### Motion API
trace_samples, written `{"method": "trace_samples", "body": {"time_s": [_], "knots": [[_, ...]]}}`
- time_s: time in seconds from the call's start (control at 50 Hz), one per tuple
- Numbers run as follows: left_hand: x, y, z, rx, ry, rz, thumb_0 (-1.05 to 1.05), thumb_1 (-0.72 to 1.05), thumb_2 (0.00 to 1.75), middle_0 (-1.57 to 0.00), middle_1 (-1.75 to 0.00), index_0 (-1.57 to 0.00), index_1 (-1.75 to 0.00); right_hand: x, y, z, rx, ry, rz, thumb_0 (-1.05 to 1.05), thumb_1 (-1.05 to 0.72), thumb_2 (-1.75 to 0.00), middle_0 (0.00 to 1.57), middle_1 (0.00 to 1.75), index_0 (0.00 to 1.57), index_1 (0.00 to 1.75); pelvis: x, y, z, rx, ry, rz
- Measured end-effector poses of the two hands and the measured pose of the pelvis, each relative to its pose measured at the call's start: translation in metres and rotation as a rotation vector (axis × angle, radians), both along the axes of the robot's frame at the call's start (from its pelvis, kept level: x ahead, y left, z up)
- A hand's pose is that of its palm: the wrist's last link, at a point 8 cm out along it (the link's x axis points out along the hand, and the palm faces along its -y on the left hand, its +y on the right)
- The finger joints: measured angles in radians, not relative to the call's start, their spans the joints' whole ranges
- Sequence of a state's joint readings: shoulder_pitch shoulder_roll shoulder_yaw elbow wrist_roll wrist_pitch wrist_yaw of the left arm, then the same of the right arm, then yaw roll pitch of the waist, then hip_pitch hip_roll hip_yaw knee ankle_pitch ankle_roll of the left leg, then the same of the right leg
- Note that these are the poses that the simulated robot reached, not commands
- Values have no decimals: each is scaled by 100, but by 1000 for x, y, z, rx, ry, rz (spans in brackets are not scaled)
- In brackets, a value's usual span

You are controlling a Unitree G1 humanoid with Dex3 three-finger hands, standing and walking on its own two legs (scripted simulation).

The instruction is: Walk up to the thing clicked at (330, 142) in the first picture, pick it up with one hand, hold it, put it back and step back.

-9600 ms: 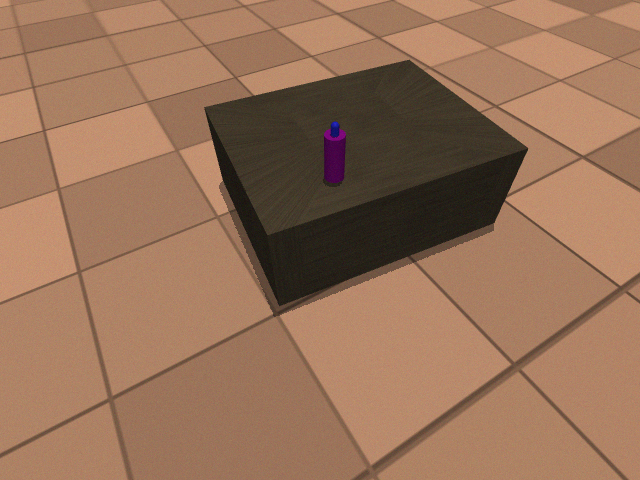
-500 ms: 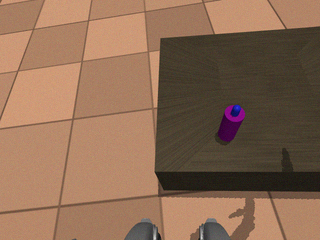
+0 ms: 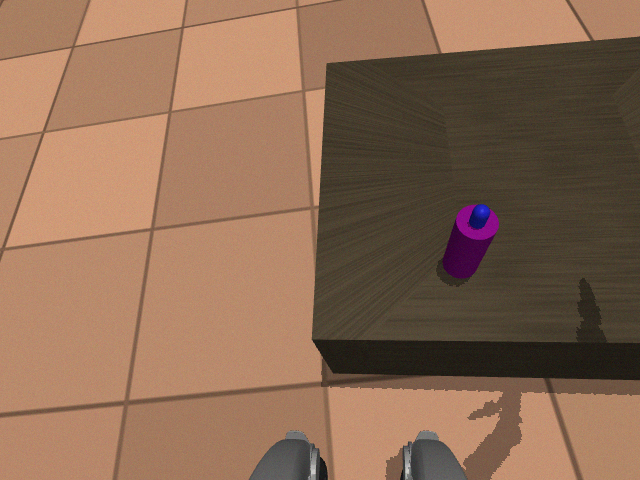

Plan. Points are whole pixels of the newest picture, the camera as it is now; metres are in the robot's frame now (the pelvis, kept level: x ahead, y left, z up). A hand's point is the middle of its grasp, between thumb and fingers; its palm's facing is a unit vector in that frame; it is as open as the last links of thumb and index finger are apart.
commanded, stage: go down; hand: right
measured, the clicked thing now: (469, 239) +0.52 -0.19 -0.21
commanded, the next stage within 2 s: approach in 0.06 s
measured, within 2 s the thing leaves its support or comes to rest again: neither
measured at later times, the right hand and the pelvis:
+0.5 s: hand out of the picture +0.43 -0.35 -0.02, palm faces +0.12 +0.99 +0.00, open 17.7 cm; pelvis -0.02 +0.00 -0.07, yaw +2 degrees
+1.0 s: hand (504, 261) +0.49 -0.25 -0.25, palm faces +0.07 +1.00 +0.00, open 17.6 cm; pelvis -0.08 +0.01 -0.28, yaw +5 degrees
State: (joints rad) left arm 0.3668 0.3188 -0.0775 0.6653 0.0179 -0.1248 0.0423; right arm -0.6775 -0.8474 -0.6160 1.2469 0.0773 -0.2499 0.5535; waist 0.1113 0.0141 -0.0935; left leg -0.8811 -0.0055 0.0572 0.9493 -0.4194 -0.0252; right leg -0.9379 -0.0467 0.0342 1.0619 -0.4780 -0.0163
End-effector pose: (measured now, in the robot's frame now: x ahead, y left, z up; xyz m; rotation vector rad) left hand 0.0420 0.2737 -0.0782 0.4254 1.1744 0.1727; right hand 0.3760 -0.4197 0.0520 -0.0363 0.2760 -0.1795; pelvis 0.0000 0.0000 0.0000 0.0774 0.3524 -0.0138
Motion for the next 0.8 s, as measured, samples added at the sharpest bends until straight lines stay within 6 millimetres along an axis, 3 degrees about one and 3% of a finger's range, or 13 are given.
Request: {"method": "trace_samples", "body": {"time_s": [0.24,0.38,0.5,0.64,0.8], "knots": [[-6,-1,-2,2,16,-1,0,90,92,-19,-29,-18,-30,5,-4,2,1,-36,4,-1,60,-4,5,5,5,5,-4,-2,-4,4,10,-1],[-10,3,-20,13,30,-36,0,89,92,-19,-29,-18,-30,15,1,-20,6,-121,17,-1,61,-5,4,5,4,5,-12,-1,-26,8,67,6],[-8,4,-64,21,27,-73,0,89,92,-19,-29,-18,-30,28,22,-76,24,-238,64,-1,61,-5,4,5,4,5,-22,0,-72,19,150,23],[-9,2,-139,17,32,-85,0,90,91,-18,-29,-18,-29,44,45,-161,29,-295,103,-1,60,-4,6,4,5,4,-39,3,-142,34,231,36],[-34,-3,-222,-21,97,-69,0,90,91,-18,-28,-18,-29,66,73,-235,43,-276,106,-1,58,-3,6,4,5,4,-59,7,-212,45,269,47]]}}
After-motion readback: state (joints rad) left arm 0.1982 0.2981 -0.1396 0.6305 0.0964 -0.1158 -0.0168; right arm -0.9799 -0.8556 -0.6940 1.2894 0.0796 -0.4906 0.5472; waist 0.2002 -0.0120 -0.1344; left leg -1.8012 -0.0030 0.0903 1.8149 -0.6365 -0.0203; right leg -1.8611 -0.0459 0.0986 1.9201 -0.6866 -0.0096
